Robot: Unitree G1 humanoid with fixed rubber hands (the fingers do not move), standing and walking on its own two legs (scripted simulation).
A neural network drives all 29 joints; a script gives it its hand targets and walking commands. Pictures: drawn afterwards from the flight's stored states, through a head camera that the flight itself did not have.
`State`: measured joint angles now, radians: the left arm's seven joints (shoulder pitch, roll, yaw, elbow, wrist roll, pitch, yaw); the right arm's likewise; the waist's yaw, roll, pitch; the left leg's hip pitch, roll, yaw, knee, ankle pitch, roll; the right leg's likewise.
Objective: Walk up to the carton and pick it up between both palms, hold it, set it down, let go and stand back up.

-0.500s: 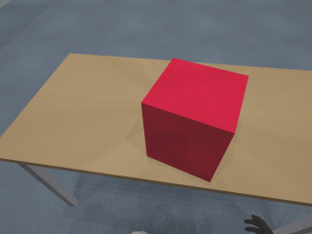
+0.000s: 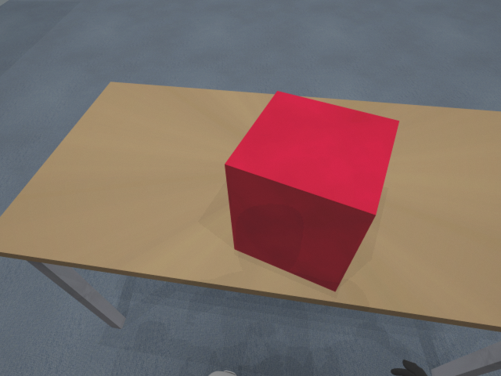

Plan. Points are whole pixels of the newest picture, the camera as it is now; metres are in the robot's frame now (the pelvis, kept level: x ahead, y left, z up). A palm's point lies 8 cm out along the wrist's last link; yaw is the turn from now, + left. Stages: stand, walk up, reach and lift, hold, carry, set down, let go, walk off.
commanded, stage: stand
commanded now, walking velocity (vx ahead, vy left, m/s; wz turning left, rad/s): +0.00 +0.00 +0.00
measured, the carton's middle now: (306, 192) +0.41 -0.07 +0.04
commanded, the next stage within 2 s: none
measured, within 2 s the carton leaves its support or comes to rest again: neither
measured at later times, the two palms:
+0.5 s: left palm out of the picture +0.05 +0.26 -0.11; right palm out of the picture +0.10 -0.25 -0.11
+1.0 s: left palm out of the picture +0.06 +0.26 -0.12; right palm out of the picture +0.11 -0.26 -0.12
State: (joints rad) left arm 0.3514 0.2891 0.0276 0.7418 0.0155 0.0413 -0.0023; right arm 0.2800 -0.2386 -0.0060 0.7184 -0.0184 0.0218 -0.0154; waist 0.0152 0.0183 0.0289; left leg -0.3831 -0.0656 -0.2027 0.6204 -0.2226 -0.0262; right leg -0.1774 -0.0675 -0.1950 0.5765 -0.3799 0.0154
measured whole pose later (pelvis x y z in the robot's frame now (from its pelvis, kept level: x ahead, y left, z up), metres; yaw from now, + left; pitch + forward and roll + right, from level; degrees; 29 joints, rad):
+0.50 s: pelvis +0.01 +0.00 +0.00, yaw +0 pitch +0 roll -1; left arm 0.35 0.27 0.03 0.78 0.02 0.04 0.00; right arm 0.26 -0.23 -0.01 0.76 -0.02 0.02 -0.02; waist 0.02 0.02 0.03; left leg -0.37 -0.06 -0.19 0.61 -0.24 -0.03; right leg -0.16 -0.07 -0.19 0.57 -0.39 0.02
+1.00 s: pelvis +0.03 -0.01 +0.00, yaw -1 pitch -1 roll +0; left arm 0.35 0.26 0.03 0.79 0.00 0.03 0.01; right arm 0.24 -0.23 -0.02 0.80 -0.01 0.01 -0.03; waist 0.02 0.00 0.05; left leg -0.33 -0.06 -0.17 0.60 -0.26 -0.03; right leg -0.13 -0.07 -0.17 0.56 -0.41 0.01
